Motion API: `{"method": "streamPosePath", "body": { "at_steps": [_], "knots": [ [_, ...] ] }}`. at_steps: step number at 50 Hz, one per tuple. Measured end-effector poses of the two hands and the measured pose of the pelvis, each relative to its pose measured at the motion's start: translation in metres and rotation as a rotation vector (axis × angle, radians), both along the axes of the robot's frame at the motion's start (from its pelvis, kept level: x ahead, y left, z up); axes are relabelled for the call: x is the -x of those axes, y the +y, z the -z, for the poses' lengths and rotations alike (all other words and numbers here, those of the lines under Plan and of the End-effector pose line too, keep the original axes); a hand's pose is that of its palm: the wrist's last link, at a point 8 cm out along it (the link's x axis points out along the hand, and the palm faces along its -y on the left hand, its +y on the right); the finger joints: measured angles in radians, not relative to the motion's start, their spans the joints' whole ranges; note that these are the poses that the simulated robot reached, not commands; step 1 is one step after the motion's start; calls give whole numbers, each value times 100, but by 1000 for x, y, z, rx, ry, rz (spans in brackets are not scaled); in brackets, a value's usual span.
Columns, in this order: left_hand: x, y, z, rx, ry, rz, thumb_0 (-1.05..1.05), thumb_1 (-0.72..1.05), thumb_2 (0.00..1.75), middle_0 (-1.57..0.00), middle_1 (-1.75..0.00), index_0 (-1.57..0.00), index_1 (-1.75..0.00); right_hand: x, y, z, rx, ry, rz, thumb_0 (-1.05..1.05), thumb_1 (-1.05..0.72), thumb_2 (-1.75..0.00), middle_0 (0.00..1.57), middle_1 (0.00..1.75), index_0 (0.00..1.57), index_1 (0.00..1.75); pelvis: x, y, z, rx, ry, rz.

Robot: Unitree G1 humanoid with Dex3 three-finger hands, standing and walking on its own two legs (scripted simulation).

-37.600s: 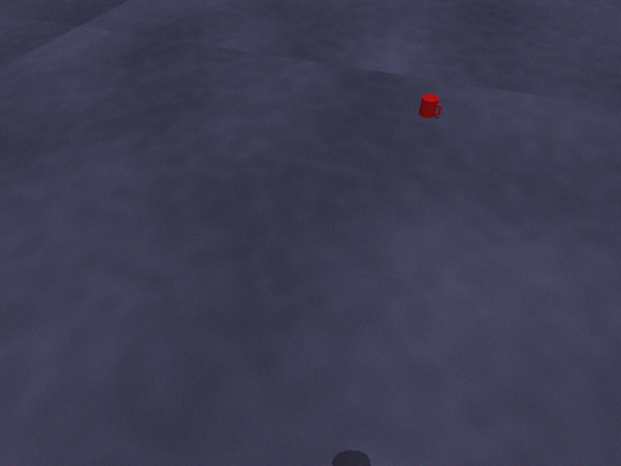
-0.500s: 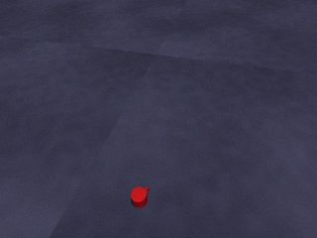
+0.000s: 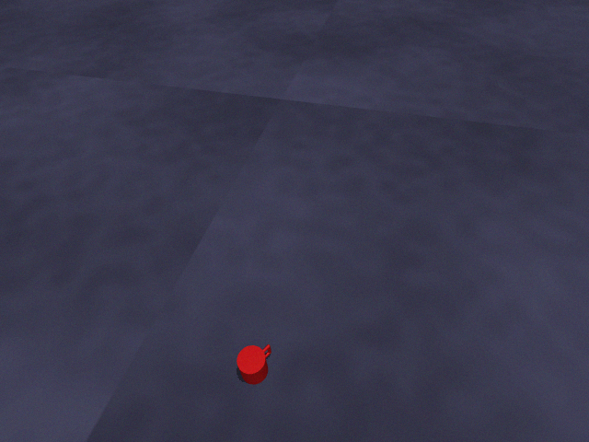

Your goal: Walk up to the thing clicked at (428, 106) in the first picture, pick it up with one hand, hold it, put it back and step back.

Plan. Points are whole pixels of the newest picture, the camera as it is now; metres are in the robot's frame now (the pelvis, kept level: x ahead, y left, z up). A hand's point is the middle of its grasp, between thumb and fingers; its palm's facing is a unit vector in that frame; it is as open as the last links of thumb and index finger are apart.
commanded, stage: stand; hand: left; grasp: from above
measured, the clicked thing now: (256, 361) +0.50 +0.17 -0.73
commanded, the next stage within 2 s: step back in 1.26 s
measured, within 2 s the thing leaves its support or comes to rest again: neither
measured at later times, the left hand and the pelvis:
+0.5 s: hand out of the picture +0.08 +0.24 -0.16, palm faces +0.02 -0.94 -0.34, open 7.4 cm; pelvis +0.01 +0.00 +0.00, yaw +0 degrees
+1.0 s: hand out of the picture +0.08 +0.24 -0.16, palm faces +0.01 -0.94 -0.34, open 7.4 cm; pelvis +0.01 -0.01 +0.00, yaw +0 degrees
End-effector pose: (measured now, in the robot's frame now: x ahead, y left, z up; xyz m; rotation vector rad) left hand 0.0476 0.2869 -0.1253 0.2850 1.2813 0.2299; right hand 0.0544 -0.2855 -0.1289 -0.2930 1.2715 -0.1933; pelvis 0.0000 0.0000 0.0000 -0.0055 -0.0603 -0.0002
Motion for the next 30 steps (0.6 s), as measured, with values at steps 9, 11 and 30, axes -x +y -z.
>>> {"method": "streamPosePath", "body": {
  "at_steps": [9,11,30],
  "knots": [
    [-6,-2,0,5,5,0,1,90,90,-20,-30,-20,-30,-6,-1,0,-1,6,-8,0,-90,-90,20,30,20,30,-5,-1,0,0,7,0],
    [-9,-2,-1,5,4,1,1,90,90,-20,-30,-20,-30,-8,-1,0,-2,3,-10,0,-90,-90,20,30,20,30,-6,-2,0,-1,10,0],
    [-30,-1,-6,-5,-29,4,1,90,90,-20,-30,-20,-30,-33,-6,-2,2,-36,-27,0,-90,-90,20,30,20,30,-15,-4,-1,-4,14,1]
  ]
}}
